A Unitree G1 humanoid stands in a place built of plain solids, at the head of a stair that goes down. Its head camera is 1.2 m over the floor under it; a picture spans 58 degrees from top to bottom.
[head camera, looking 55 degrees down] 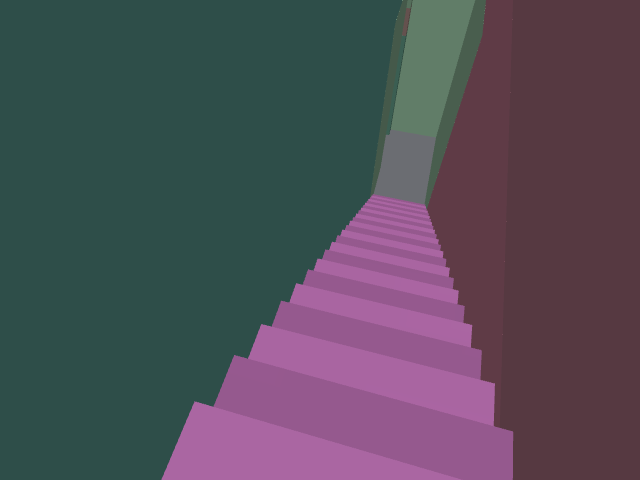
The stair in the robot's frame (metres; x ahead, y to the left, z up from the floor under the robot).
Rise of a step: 0.19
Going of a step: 0.20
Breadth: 1.09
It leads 15 degrees to the right of straight ahead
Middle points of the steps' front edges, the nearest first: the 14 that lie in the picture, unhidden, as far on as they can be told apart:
0.20 -0.09 0.00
0.39 -0.15 -0.19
0.59 -0.20 -0.38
0.79 -0.25 -0.57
0.98 -0.31 -0.76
1.18 -0.36 -0.95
1.38 -0.41 -1.14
1.57 -0.47 -1.33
1.77 -0.52 -1.52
1.97 -0.58 -1.71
2.17 -0.63 -1.90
2.36 -0.68 -2.09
2.56 -0.74 -2.28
2.76 -0.79 -2.47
